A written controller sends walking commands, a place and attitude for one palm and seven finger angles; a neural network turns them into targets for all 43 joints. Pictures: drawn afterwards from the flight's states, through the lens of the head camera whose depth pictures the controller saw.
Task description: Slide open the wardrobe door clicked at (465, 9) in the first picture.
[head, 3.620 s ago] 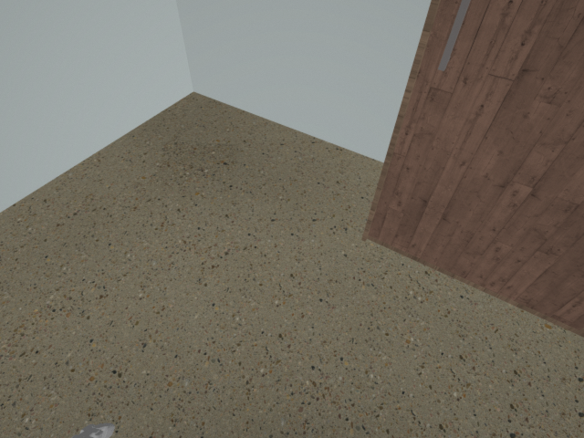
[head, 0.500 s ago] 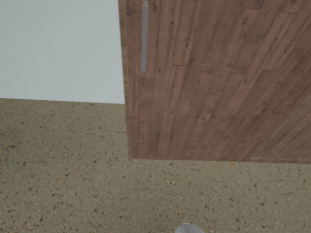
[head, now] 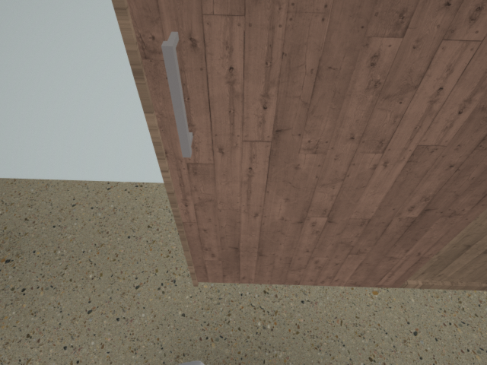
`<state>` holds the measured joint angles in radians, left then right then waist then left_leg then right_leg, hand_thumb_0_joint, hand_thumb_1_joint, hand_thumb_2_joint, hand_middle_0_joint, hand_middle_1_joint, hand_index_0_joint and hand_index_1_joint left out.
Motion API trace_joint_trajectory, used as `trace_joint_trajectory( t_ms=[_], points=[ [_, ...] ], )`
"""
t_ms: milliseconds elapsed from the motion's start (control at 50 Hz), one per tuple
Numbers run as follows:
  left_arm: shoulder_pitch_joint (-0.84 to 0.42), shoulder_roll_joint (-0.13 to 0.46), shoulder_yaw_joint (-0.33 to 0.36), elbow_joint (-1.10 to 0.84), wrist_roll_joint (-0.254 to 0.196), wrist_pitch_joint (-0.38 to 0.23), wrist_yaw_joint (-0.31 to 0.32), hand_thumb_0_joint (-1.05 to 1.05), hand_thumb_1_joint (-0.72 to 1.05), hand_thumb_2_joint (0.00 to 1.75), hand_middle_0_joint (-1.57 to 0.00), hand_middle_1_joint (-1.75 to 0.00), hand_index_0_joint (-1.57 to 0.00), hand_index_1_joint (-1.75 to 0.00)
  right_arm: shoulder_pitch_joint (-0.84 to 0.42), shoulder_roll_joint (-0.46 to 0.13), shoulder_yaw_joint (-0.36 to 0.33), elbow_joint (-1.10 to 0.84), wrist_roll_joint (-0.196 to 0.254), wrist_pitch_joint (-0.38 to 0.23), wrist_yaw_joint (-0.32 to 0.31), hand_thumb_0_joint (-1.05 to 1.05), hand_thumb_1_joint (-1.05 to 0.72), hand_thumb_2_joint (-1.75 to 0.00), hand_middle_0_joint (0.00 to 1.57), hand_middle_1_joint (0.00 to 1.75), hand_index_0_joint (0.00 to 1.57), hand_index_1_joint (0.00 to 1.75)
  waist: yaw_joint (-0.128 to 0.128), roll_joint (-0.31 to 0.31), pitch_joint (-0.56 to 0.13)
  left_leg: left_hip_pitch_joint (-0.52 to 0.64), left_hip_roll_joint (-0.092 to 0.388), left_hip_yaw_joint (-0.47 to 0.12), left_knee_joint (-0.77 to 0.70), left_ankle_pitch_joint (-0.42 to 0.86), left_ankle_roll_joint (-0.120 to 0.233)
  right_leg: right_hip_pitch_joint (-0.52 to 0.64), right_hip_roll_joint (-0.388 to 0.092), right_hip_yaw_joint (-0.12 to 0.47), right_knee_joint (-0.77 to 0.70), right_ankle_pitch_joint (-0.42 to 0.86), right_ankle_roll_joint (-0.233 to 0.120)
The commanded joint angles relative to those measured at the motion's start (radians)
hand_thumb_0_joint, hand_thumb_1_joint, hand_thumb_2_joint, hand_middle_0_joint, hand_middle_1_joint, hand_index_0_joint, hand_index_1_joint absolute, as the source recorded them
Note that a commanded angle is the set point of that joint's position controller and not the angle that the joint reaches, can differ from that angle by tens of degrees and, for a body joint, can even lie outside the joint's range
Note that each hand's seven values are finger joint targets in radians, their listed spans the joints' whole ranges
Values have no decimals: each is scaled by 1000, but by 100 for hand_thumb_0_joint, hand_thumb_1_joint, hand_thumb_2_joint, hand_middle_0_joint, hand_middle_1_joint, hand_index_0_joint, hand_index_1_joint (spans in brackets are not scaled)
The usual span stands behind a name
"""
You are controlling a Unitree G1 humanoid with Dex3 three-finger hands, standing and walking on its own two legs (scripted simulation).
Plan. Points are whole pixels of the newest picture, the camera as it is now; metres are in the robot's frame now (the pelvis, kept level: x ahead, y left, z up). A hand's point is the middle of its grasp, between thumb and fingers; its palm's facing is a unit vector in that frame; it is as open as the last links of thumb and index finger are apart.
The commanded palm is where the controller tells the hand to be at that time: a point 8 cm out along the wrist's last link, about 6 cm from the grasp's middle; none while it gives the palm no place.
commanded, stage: come to a stop and stand still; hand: left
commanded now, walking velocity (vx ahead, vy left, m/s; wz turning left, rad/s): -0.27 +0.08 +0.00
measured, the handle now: (181, 101) +0.50 +0.15 +0.17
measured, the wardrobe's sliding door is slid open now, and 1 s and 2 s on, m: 0.00 0.00 0.00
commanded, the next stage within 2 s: none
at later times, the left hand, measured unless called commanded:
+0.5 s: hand out of the picture +0.01 +0.21 -0.17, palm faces +0.02 -0.97 -0.26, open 7.4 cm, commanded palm none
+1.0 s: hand out of the picture -0.03 +0.27 -0.17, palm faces +0.02 -0.98 -0.21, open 7.4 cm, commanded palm none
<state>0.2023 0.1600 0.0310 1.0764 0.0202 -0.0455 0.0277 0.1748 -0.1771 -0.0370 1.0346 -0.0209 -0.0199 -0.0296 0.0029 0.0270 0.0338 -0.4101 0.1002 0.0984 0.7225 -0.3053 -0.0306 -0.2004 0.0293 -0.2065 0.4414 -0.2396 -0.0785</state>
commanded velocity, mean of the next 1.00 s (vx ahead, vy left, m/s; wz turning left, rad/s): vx -0.05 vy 0.01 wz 0.00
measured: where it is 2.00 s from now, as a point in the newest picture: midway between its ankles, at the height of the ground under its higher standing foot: outside the picture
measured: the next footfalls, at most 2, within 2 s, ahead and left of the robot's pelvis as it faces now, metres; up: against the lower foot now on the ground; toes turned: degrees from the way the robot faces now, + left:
left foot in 0.04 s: +0.11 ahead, +0.11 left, +0.00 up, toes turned +7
left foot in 0.56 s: +0.03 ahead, +0.14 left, +0.00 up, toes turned +1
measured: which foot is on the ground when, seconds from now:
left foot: up 0.00-0.02, down 0.04-0.26, up 0.28-0.54, down 0.56-1.00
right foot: down 0.00-1.00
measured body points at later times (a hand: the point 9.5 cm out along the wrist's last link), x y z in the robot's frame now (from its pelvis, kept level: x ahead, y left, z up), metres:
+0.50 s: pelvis +0.00 +0.02 +0.00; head +0.03 +0.01 +0.45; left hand +0.01 +0.26 -0.15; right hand +0.08 -0.21 -0.15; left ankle -0.02 +0.14 -0.71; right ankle +0.00 -0.07 -0.74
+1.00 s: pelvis -0.06 +0.09 +0.00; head -0.07 +0.09 +0.45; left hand -0.03 +0.32 -0.15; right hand -0.05 -0.14 -0.15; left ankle -0.01 +0.14 -0.74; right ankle +0.00 -0.06 -0.73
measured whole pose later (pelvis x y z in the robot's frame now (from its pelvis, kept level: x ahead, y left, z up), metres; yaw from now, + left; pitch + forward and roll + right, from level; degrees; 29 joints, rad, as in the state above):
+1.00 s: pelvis -0.06 +0.09 +0.00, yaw +0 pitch -2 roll -1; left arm 0.32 0.18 0.01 0.99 0.02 0.02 0.02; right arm 0.33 -0.18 0.01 1.02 -0.03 0.03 -0.01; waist -0.01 0.02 0.00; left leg -0.24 -0.08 0.04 0.46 -0.18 0.10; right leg -0.27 -0.03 0.00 0.48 -0.28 -0.01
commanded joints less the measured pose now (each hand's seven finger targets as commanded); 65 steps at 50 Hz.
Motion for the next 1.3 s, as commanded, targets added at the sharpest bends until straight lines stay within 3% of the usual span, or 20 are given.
trace_joint_trajectory(
  t_ms=[0, 20, 80, 140, 200, 240, 260, 300, 360, 380, 420, 440, 480, 520, 540, 580, 640, 760, 1020, 1280],
  points=[
    [50, 104, 9, -35, -11, 12, 11, 0, 90, 90, -20, -30, -20, -30, 144, -23, 10, 15, 14, 13, 5, 0, -90, -90, 20, 30, 20, 30, -32, -62, -37, 243, 18, -39, -254, 343, 5, -39, -234, 161, -32, 488, -15],
    [76, 93, 13, -43, -11, 23, 15, 0, 90, 90, -20, -30, -20, -30, 123, -63, 1, 3, 10, 13, 2, 0, -90, -90, 20, 30, 20, 30, -15, 1, -34, 279, 74, -83, -261, 551, 34, -68, -204, 155, -4, 400, 25],
    [122, 100, 15, -61, -10, 51, 22, 0, 90, 90, -20, -30, -20, -30, 63, -114, -10, -33, 10, 25, -10, 0, -90, -90, 20, 30, 20, 30, 7, 200, -29, 242, 164, -158, -298, 781, 125, -30, -130, 118, 91, 138, 85],
    [153, 105, 23, -70, -5, 58, 17, 0, 90, 90, -20, -30, -20, -30, 3, -140, -27, -73, 7, 38, -10, 0, -90, -90, 20, 30, 20, 30, 21, 154, -67, 245, 173, -162, -301, 698, 148, -40, -114, 143, 127, -21, 77],
    [163, 122, 31, -88, 3, 55, 18, 0, 90, 90, -20, -30, -20, -30, -14, -131, -37, -101, 6, 48, -6, 0, -90, -90, 20, 30, 20, 30, 16, 14, -108, 214, 115, -111, -206, 542, 108, -5, -163, 206, 50, 249, 62],
    [138, 161, 40, -103, 9, 52, 20, 0, 90, 90, -20, -30, -20, -30, -4, -81, -36, -110, 5, 61, 2, 0, -90, -90, 20, 30, 20, 30, 9, -185, -83, 111, -24, -9, -56, 176, 34, 17, -338, 358, -42, 469, -38],
    [144, 167, 43, -99, 11, 51, 21, 0, 90, 90, -20, -30, -20, -30, -18, -60, -32, -115, 3, 68, 3, 0, -90, -90, 20, 30, 20, 30, 25, -225, -56, 51, -66, -26, 66, -125, 19, 17, -405, 382, -77, 609, -112],
    [105, 143, 35, -105, 13, 53, 22, 0, 90, 90, -20, -30, -20, -30, -44, -41, -33, -108, 8, 79, 1, 0, -90, -90, 20, 30, 20, 30, 16, -146, -26, -5, -66, -97, 276, -192, 16, -2, -383, 329, -75, 646, -152],
    [90, 144, 37, -104, 16, 46, 24, 0, 90, 90, -20, -30, -20, -30, -24, -31, -24, -86, 13, 67, 6, 0, -90, -90, 20, 30, 20, 30, 13, -144, -32, -15, -47, -80, 192, -182, 2, 64, -346, 251, -41, 655, -126],
    [185, 172, 18, -140, 15, 33, 59, 0, 90, 90, -20, -30, -20, -30, -43, -62, -23, -170, 16, 31, 6, 0, -90, -90, 20, 30, 20, 30, 19, -204, -129, -73, -132, -35, 198, -270, -5, 216, -313, 432, 8, 1289, -76],
    [194, 225, 40, -181, 13, 7, 53, 0, 90, 90, -20, -30, -20, -30, -9, -53, -24, -199, 30, 28, 22, 0, -90, -90, 20, 30, 20, 30, 14, -102, -232, -56, -108, -77, 100, -111, 36, 313, -330, 315, 109, 1088, -96],
    [189, 217, 42, -193, 15, 11, 52, 0, 90, 90, -20, -30, -20, -30, -6, -42, -18, -208, 30, 26, 21, 0, -90, -90, 20, 30, 20, 30, 22, -131, -223, -19, -117, -68, 25, -121, 39, 295, -319, 296, 110, 989, -98],
    [130, 195, 32, -204, 10, 25, 49, 0, 90, 90, -20, -30, -20, -30, 73, -37, -8, -188, 23, 25, 19, 0, -90, -90, 20, 30, 20, 30, -14, -108, -155, 130, -118, -50, -221, 17, 43, 154, -263, 221, 128, 676, -50],
    [121, 139, 13, -198, -6, 39, 38, 0, 90, 90, -20, -30, -20, -30, 111, -97, -10, -170, 11, 20, 18, 0, -90, -90, 20, 30, 20, 30, -6, 4, -72, 232, 9, -154, -295, 287, 79, -35, -173, 177, 114, 206, 37],
    [133, 120, 12, -206, -6, 46, 35, 0, 90, 90, -20, -30, -20, -30, 97, -122, -7, -182, 5, 20, 15, 0, -90, -90, 20, 30, 20, 30, 13, 36, -45, 165, 79, -211, -297, 311, 114, -44, -135, 165, 67, 31, 56],
    [87, 121, 7, -197, -2, 57, 24, 0, 90, 90, -20, -30, -20, -30, 67, -114, 4, -182, 5, 17, 12, 0, -90, -90, 20, 30, 20, 30, 12, 113, 45, 39, 45, -254, -383, 143, 120, -15, -99, 155, 57, -89, 62],
    [101, 125, 1, -182, 3, 62, 10, 0, 90, 90, -20, -30, -20, -30, 59, -129, 4, -183, -2, 21, 16, 0, -90, -90, 20, 30, 20, 30, 20, 55, 112, -58, 11, -263, -481, -242, 108, -18, -93, 182, 17, -136, 51],
    [107, 136, 2, -179, 3, 52, 5, 0, 90, 90, -20, -30, -20, -30, 110, -132, 11, -149, -6, 17, 17, 0, -90, -90, 20, 30, 20, 30, 8, -18, 49, -2, -9, -261, -473, -215, 106, -19, -101, 218, -17, -169, 43],
    [175, 89, -5, -108, 4, 49, 4, 0, 90, 90, -20, -30, -20, -30, 123, -138, 9, -71, 1, 22, 9, 0, -90, -90, 20, 30, 20, 30, 4, 12, 70, -13, 5, -329, -520, -330, 112, -37, -54, 268, 11, -159, 44],
    [224, 67, -27, -25, 2, 21, 10, 0, 90, 90, -20, -30, -20, -30, 128, -106, 18, -16, 12, -5, 3, 0, -90, -90, 20, 30, 20, 30, -4, -10, 55, 115, -1, -326, -507, -165, 104, -63, -81, 352, -42, -43, 26]
  ],
)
